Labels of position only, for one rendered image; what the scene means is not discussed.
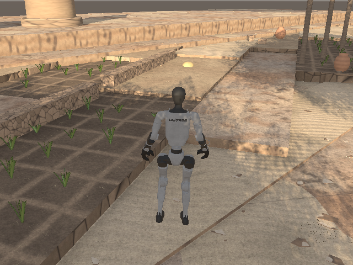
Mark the left robot hand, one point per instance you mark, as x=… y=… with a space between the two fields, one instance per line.
x=144 y=153

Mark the right robot forearm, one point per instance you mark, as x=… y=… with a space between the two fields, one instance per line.
x=203 y=144

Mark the humanoid robot torso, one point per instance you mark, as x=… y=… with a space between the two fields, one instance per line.
x=177 y=127

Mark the right robot hand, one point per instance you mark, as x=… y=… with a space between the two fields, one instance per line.
x=201 y=151

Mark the right robot upper arm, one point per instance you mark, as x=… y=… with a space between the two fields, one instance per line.
x=194 y=116

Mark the left robot upper arm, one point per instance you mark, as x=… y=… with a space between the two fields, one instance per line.
x=157 y=124

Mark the robot left thigh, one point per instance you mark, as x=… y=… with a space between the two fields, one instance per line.
x=162 y=161

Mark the left robot forearm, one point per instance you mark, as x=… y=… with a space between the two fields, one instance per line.
x=148 y=143

